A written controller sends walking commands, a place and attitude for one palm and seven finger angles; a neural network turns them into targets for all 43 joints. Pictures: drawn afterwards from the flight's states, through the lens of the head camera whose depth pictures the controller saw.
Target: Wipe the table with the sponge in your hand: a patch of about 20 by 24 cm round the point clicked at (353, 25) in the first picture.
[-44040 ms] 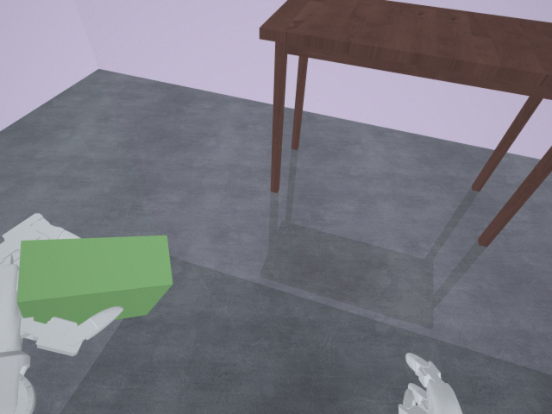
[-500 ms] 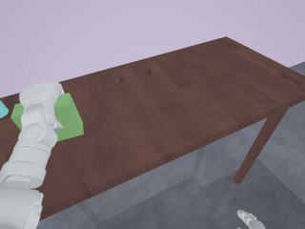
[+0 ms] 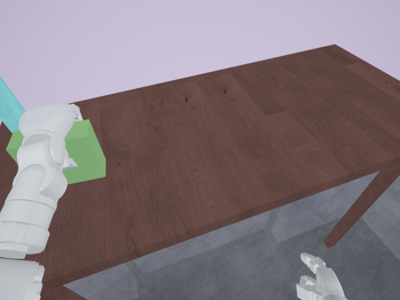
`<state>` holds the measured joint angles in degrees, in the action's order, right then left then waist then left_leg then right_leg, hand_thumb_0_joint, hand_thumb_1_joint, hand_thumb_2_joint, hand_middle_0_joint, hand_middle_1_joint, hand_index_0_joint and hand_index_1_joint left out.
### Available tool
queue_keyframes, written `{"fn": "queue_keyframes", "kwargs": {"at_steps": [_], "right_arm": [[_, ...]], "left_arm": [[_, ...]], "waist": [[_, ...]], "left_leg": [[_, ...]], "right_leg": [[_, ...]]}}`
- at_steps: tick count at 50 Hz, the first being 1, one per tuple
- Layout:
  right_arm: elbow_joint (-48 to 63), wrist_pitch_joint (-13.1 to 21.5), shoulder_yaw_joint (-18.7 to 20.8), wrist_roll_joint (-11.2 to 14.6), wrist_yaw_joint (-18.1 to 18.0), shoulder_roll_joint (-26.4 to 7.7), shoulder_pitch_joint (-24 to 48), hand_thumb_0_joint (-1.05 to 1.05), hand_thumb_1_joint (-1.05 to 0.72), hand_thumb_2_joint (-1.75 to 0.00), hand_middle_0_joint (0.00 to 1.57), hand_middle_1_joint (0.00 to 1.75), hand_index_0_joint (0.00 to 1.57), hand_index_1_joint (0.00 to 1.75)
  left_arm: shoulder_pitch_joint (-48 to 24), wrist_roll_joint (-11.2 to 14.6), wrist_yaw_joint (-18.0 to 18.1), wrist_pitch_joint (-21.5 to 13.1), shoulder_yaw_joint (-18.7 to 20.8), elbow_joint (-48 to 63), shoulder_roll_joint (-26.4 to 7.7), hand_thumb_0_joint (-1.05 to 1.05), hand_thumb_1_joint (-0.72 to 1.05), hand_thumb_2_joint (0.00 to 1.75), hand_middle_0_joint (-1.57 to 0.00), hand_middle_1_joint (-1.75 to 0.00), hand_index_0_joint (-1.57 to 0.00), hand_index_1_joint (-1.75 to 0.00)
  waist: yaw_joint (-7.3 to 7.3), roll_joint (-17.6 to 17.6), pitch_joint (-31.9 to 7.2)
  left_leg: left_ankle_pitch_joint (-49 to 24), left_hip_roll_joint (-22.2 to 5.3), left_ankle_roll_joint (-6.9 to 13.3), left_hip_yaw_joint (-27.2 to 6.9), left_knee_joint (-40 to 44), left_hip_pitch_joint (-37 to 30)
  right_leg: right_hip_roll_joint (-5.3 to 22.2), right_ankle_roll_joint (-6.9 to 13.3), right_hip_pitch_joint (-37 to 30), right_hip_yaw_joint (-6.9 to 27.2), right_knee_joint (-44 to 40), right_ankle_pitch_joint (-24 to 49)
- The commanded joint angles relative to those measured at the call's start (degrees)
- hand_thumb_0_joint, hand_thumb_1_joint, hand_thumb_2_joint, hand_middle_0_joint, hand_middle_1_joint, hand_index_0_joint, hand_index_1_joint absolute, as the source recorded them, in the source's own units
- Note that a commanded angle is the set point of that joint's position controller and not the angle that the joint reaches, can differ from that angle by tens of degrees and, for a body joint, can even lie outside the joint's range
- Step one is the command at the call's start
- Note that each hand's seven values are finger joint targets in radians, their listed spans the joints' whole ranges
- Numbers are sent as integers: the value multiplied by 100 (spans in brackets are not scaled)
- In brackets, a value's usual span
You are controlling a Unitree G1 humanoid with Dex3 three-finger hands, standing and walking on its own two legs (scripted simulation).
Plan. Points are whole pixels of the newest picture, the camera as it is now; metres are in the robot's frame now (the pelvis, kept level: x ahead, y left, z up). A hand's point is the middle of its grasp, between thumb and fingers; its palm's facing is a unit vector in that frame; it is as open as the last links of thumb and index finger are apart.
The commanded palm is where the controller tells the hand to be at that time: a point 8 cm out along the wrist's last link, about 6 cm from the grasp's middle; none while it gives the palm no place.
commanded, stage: wipe back along the first lane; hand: left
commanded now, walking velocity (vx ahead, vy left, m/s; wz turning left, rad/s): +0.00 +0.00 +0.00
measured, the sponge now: (67, 162) +0.35 +0.33 +0.09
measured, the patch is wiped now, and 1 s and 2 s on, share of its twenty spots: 1.00 1.00 1.00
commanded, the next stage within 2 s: lift the sponge slowly off the table in 1.62 s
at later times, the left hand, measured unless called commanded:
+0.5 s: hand (57, 159) +0.31 +0.31 +0.14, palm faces +0.04 -0.06 -1.00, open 9.6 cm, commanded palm +0.27 +0.30 +0.19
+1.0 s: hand (54, 183) +0.26 +0.29 +0.14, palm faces +0.10 -0.05 -0.99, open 9.6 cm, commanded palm +0.21 +0.27 +0.17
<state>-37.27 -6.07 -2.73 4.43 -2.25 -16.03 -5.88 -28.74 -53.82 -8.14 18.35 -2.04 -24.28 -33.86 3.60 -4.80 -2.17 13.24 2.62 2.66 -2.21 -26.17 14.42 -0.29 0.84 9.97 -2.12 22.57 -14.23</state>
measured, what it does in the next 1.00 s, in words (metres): stands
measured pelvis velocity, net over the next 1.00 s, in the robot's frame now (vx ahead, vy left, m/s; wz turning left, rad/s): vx -0.01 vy -0.02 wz -0.03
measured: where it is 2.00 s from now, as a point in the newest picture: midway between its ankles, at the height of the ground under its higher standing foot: outside the picture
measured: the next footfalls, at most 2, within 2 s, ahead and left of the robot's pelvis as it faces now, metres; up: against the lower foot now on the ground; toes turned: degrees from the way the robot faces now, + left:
none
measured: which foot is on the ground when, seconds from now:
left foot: down 0.00-1.00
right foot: down 0.00-1.00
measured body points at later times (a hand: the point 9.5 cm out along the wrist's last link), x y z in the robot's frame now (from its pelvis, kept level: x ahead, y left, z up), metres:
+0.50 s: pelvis -0.01 -0.02 +0.00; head -0.02 -0.05 +0.45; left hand +0.31 +0.31 +0.20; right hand +0.20 -0.25 -0.09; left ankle +0.00 +0.09 -0.74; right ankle -0.03 -0.12 -0.74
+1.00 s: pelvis -0.01 -0.02 -0.01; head -0.04 -0.06 +0.44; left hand +0.25 +0.29 +0.19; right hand +0.20 -0.25 -0.09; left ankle +0.00 +0.09 -0.74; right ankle -0.03 -0.12 -0.74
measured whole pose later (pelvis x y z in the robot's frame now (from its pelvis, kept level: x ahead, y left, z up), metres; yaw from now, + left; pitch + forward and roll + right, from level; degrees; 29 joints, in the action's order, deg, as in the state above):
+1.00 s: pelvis -0.01 -0.02 -0.01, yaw -2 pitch -2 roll -1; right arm -35.8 -7.1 -2.6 4.4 -1.4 -17.2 -4.7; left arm -1.5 -49.4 -5.2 24.2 2.7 3.1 -33.2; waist 4.2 -6.9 -3.4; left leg 15.1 0.7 1.0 -1.2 -30.2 13.4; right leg -2.1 1.9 10.2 -1.1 28.1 -16.3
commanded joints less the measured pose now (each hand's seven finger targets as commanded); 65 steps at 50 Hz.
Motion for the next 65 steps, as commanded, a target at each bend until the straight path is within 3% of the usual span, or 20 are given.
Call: {"fn": "queue_keyframes", "kwargs": {"at_steps": [1,4,5,8,11,13,21,22,28,31,33,34,36,43,46,48,50,57,61,65], "right_arm": [[835,247,306,-5,-47,-779,618,0,-90,-90,20,30,20,30],[939,262,313,-14,-1,-750,691,0,-90,-90,20,30,20,30],[933,259,337,-13,23,-764,694,0,-90,-90,20,30,20,30],[997,229,290,-6,37,-774,856,0,-90,-90,20,30,20,30],[969,188,296,-4,36,-777,889,0,-90,-90,20,30,20,30],[1008,202,263,8,23,-779,1018,0,-90,-90,20,30,20,30],[975,152,248,15,-23,-786,1007,0,-90,-90,20,30,20,30],[954,138,255,28,-34,-792,1028,0,-90,-90,20,30,20,30],[1087,209,228,44,-54,-746,1130,0,-90,-90,20,30,20,30],[1100,200,245,26,-43,-749,1067,0,-90,-90,20,30,20,30],[1135,214,233,30,-36,-758,1169,0,-90,-90,20,30,20,30],[1161,212,247,13,-32,-743,1092,0,-90,-90,20,30,20,30],[1150,196,243,33,-20,-739,1140,0,-90,-90,20,30,20,30],[1249,240,242,13,39,-700,1387,0,-90,-90,20,30,20,30],[1241,228,247,11,41,-695,1334,0,-90,-90,20,30,20,30],[1264,263,232,22,37,-675,1509,0,-90,-90,20,30,20,30],[1281,275,225,24,50,-643,1417,0,-90,-90,20,30,20,30],[1235,305,194,36,15,-624,1568,0,-90,-90,20,30,20,30],[1293,357,153,37,27,-571,1701,0,-90,-90,20,30,20,30],[1288,378,127,25,18,-548,1761,0,-90,-90,20,30,20,30]], "left_arm": [[-2007,-245,237,3,578,1038,-1648,0,10,130,-120,-160,-120,-160],[-1393,-114,199,55,450,1268,-1319,0,10,130,-120,-160,-120,-160],[-1205,-69,215,56,607,1376,-1431,0,10,130,-120,-160,-120,-160],[-783,40,192,134,799,1539,-1530,0,10,130,-120,-160,-120,-160],[-558,44,173,264,558,1569,-1248,0,10,130,-120,-160,-120,-160],[-580,17,190,308,750,1750,-1494,0,10,130,-120,-160,-120,-160],[-40,35,39,476,536,1474,-1295,0,10,130,-120,-160,-120,-160],[-51,9,27,473,626,1436,-1437,0,10,130,-120,-160,-120,-160],[239,66,-50,372,574,1609,-1293,0,10,130,-120,-160,-120,-160],[599,121,-63,356,376,1631,-1016,0,10,130,-120,-160,-120,-160],[804,169,-51,327,653,1790,-1239,0,10,130,-120,-160,-120,-160],[884,196,-38,318,516,1932,-1080,0,10,130,-120,-160,-120,-160],[1166,257,-27,364,449,1939,-927,0,10,130,-120,-160,-120,-160],[2046,454,110,476,836,2756,-1079,0,10,130,-120,-160,-120,-160],[2297,520,151,606,675,2950,-847,0,10,130,-120,-160,-120,-160],[2414,526,196,656,875,3153,-1012,0,10,130,-120,-160,-120,-160],[2637,546,220,738,599,3296,-670,0,10,130,-120,-160,-120,-160],[2678,515,281,990,424,3562,-520,0,10,130,-120,-160,-120,-160],[2810,523,288,1079,143,3824,-196,0,10,130,-120,-160,-120,-160],[3003,493,319,1141,208,3952,-235,0,10,130,-120,-160,-120,-160]], "waist": [[-38,-47,-1757],[11,-13,-1798],[48,64,-1877],[92,239,-1706],[37,364,-1380],[87,187,-1323],[13,414,-920],[29,303,-867],[51,216,-950],[25,351,-851],[93,403,-868],[94,470,-988],[67,506,-706],[239,582,-811],[214,552,-695],[266,603,-674],[242,587,-680],[224,607,-433],[258,511,-446],[300,578,-546]], "left_leg": [[-2512,-138,-41,-159,158,-1044],[-2697,-163,-23,-171,111,-1117],[-2656,-168,-17,-147,90,-1119],[-2433,-154,4,-115,130,-925],[-2141,-128,11,-51,164,-775],[-1951,-127,19,-54,205,-742],[-1367,-73,37,23,153,-455],[-1232,-79,31,12,178,-433],[-1084,-79,47,-1,101,-421],[-1067,-66,51,53,34,-369],[-1100,-70,53,26,10,-339],[-1163,-53,62,55,-30,-352],[-1038,-74,49,62,5,-275],[-1194,-64,35,68,-109,-247],[-1123,-68,25,109,-113,-209],[-1073,-72,17,60,-118,-217],[-1143,-80,19,85,-117,-218],[-737,-119,-6,40,-5,-196],[-656,-127,-12,11,45,-224],[-626,-148,-26,8,39,-257]], "right_leg": [[-203,433,-261,-41,-93,1699],[-202,419,-306,-45,-79,1782],[-184,397,-370,-23,-67,1852],[-189,396,-467,15,-59,1919],[-178,343,-347,-49,-80,1775],[-187,385,-353,45,-91,1618],[-154,319,-244,48,-107,1357],[-158,318,-183,66,-126,1156],[-150,349,-183,186,-109,1056],[-129,296,-155,142,-85,1150],[-137,327,-217,262,-55,1248],[-120,295,-307,187,5,1365],[-135,254,-129,137,-33,1194],[-130,262,-306,329,104,1560],[-124,206,-202,214,106,1424],[-160,248,-166,363,100,1303],[-144,214,-150,215,151,1345],[-178,203,117,197,66,713],[-191,224,118,160,69,576],[-202,238,96,198,89,468]]}}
